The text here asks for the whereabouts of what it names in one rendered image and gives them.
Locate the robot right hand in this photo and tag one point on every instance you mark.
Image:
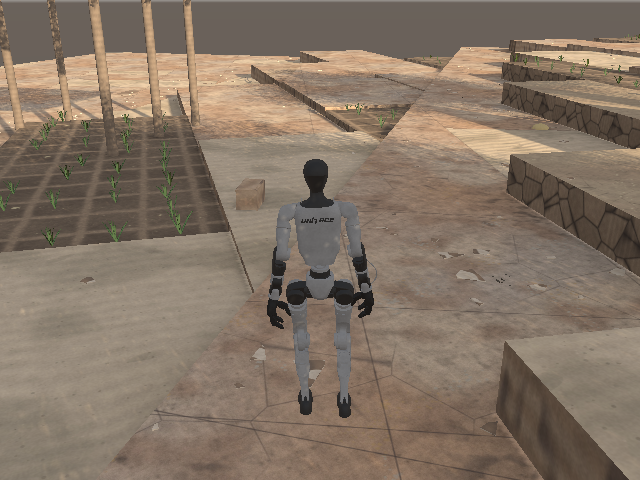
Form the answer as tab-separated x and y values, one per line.
367	304

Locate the robot left hand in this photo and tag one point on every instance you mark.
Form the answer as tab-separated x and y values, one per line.
271	312

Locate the humanoid robot head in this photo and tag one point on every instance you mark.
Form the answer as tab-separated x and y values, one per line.
316	173

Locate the robot left forearm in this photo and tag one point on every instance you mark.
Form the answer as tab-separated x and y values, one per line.
277	277

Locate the robot right upper arm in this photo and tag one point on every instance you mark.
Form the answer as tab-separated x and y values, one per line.
348	210

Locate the robot left upper arm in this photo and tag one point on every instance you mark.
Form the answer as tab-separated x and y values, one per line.
286	213

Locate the robot right forearm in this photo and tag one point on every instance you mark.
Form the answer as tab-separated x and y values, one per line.
361	270

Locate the robot left shin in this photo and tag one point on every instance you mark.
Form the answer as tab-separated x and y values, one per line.
302	368

